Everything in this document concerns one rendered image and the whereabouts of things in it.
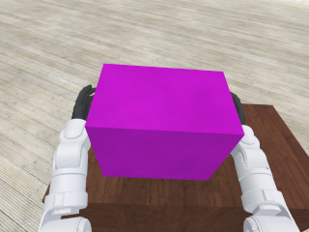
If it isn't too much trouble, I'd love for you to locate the robot right hand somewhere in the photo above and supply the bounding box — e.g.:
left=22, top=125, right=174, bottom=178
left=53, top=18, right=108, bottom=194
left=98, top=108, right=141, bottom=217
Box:
left=230, top=91, right=246, bottom=126

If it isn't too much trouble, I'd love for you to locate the right robot upper arm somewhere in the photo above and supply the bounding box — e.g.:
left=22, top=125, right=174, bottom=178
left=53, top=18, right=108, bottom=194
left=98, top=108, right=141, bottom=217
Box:
left=243, top=216, right=298, bottom=232

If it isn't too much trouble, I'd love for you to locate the carton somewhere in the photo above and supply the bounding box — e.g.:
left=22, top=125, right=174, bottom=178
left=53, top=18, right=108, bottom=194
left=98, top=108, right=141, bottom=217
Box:
left=84, top=63, right=245, bottom=181

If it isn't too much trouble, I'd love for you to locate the left robot forearm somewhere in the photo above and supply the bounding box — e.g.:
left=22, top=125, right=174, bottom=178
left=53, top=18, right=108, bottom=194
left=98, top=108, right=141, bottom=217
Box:
left=38, top=118, right=91, bottom=232

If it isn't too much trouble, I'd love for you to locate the right robot forearm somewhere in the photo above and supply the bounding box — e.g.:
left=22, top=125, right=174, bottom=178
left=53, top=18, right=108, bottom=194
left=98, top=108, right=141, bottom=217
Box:
left=230, top=125, right=300, bottom=232

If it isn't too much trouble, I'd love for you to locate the pedestal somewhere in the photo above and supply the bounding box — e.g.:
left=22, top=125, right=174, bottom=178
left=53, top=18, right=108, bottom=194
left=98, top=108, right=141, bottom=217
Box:
left=42, top=101, right=309, bottom=232

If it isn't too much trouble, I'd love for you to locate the left robot upper arm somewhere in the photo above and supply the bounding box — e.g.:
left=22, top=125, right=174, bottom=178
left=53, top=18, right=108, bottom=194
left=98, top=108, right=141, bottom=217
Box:
left=40, top=217, right=92, bottom=232

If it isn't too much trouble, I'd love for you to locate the robot left hand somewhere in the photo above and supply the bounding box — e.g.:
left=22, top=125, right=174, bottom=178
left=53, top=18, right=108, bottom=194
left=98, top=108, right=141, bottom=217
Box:
left=71, top=84, right=97, bottom=121

